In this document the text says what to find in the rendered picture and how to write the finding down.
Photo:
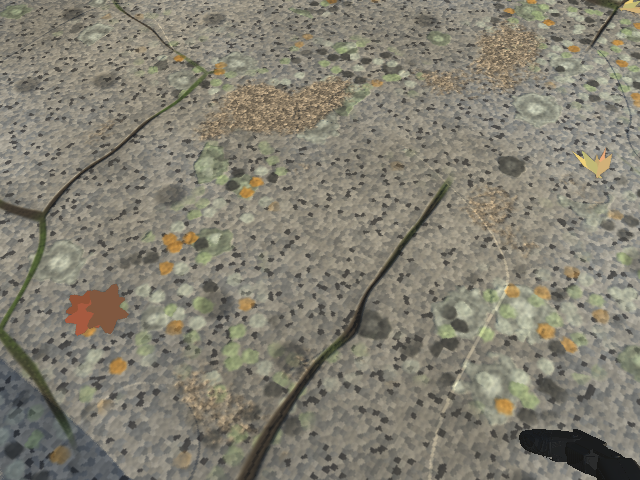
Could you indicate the right robot hand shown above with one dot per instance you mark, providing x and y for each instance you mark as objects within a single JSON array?
[{"x": 582, "y": 451}]

